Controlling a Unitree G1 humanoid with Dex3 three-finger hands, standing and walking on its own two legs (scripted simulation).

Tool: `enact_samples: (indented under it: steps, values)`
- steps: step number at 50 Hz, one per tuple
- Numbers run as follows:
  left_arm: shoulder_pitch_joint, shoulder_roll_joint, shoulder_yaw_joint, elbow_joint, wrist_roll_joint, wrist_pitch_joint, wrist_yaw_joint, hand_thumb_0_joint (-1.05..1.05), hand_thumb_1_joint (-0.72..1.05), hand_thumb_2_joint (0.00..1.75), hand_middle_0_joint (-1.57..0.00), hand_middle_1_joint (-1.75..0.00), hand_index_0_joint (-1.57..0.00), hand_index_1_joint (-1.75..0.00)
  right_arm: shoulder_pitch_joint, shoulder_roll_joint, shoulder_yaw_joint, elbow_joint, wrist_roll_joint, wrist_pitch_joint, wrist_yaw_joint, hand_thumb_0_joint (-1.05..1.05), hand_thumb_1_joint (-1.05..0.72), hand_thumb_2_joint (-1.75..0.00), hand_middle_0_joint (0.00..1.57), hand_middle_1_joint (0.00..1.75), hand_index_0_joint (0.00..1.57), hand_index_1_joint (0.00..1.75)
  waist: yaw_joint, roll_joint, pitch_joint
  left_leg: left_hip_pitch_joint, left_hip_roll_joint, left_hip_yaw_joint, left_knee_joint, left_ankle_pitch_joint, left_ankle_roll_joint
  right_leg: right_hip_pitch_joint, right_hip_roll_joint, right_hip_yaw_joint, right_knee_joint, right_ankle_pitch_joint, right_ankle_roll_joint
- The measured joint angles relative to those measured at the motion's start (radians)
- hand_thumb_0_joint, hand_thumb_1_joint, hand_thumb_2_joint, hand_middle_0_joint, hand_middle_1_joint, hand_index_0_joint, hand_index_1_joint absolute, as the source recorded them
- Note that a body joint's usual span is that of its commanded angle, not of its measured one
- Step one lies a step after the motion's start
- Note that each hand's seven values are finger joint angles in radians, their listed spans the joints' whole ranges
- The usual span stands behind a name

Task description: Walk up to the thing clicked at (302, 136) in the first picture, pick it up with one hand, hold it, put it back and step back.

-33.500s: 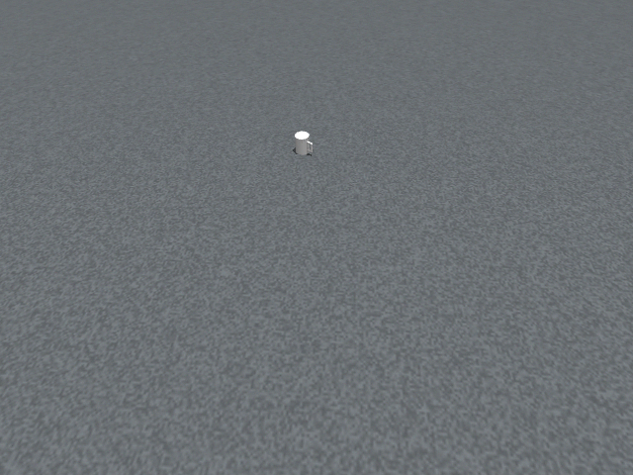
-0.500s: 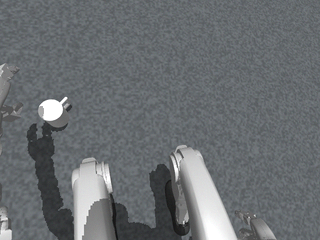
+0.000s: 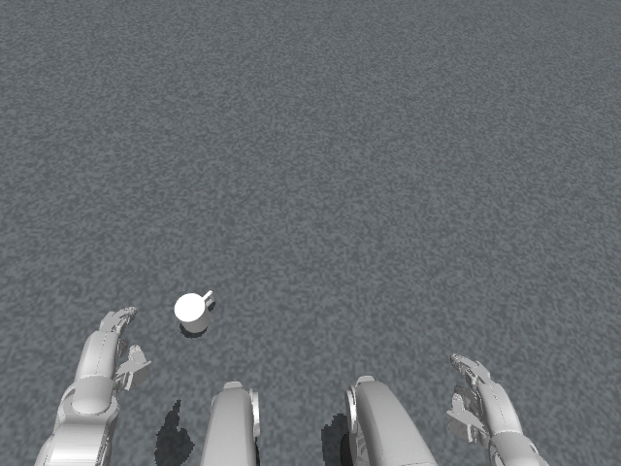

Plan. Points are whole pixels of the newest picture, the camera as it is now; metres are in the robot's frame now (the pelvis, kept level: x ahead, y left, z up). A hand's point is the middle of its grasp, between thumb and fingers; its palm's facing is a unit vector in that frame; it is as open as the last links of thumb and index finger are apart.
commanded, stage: home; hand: left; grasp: from above
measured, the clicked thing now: (198, 309) +0.53 +0.24 -0.56
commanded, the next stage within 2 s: none
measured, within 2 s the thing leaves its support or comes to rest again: neither
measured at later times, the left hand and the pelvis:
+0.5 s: hand (128, 404) +0.21 +0.18 +0.06, palm faces +0.10 -0.97 -0.21, open 7.4 cm; pelvis +0.06 -0.01 +0.11, yaw +2 degrees
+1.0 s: hand (131, 404) +0.22 +0.18 +0.06, palm faces +0.09 -0.97 -0.21, open 7.4 cm; pelvis +0.06 -0.01 +0.11, yaw +2 degrees
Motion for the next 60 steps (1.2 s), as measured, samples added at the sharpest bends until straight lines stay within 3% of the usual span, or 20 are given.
enact_samples:
  steps: [7, 14, 25, 36, 60]
  values:
    - [0.162, -0.072, 0.007, -0.135, -0.116, 0.09, 0.018, 0.01, 0.9, 0.9, -0.21, -0.3, -0.21, -0.3, 0.068, 0.012, 0.019, 0.007, 0.004, -0.04, -0.058, 0.01, -0.91, -0.9, 0.2, 0.3, 0.2, 0.3, 0.002, 0.014, 0.004, 0.23, 0.005, 0.006, -0.186, 0.03, -0.005, 0.229, 0.002, -0.005, -0.191, 0.035, -0.006]
    - [0.333, -0.123, 0.0, -0.279, -0.169, 0.136, 0.012, 0.01, 0.9, 0.9, -0.2, -0.3, -0.21, -0.3, 0.134, 0.015, 0.016, -0.012, -0.001, -0.084, -0.104, 0.01, -0.91, -0.9, 0.2, 0.3, 0.2, 0.3, 0.004, 0.023, 0.006, 0.433, 0.008, 0.018, -0.357, 0.063, -0.005, 0.43, 0.003, -0.003, -0.365, 0.073, -0.01]
    - [0.524, -0.145, -0.034, -0.446, -0.161, 0.15, -0.017, 0.01, 0.9, 0.9, -0.2, -0.3, -0.2, -0.3, 0.15, 0.003, -0.009, -0.039, -0.019, -0.135, -0.133, 0.01, -0.91, -0.9, 0.2, 0.3, 0.2, 0.3, 0.03, 0.032, -0.009, 0.607, 0.003, 0.027, -0.482, 0.082, -0.004, 0.603, -0.003, -0.001, -0.492, 0.093, -0.008]
    - [0.498, -0.141, -0.036, -0.422, -0.145, 0.147, -0.034, 0.01, 0.9, 0.9, -0.2, -0.3, -0.2, -0.3, 0.117, 0.0, -0.006, -0.043, -0.033, -0.172, -0.125, 0.01, -0.9, -0.9, 0.2, 0.3, 0.2, 0.3, 0.047, 0.013, 0.019, 0.624, -0.003, 0.02, -0.489, 0.086, -0.007, 0.62, -0.008, -0.007, -0.491, 0.09, -0.011]
    - [0.496, -0.141, -0.039, -0.424, -0.15, 0.15, -0.032, 0.01, 0.91, 0.9, -0.2, -0.3, -0.2, -0.3, 0.153, 0.001, -0.008, -0.013, -0.032, -0.174, -0.127, 0.02, -0.9, -0.9, 0.2, 0.3, 0.2, 0.3, 0.038, 0.021, 0.018, 0.627, 0.003, 0.028, -0.484, 0.081, -0.008, 0.619, -0.003, 0.001, -0.485, 0.088, -0.011]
